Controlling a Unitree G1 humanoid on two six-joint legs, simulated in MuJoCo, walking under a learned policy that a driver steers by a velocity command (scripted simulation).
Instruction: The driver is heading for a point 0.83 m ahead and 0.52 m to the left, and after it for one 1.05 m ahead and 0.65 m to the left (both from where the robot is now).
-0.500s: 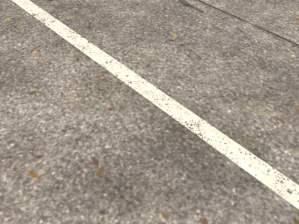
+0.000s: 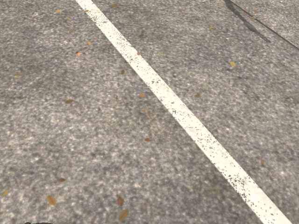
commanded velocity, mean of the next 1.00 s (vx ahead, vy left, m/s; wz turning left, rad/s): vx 0.50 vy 0.00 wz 0.60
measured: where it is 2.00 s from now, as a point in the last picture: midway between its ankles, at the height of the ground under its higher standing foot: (39, 132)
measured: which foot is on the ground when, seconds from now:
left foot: down 0.00-0.24, up 0.26-0.72, down 0.74-1.00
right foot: up 0.00-0.22, down 0.24-0.74, up 0.76-1.00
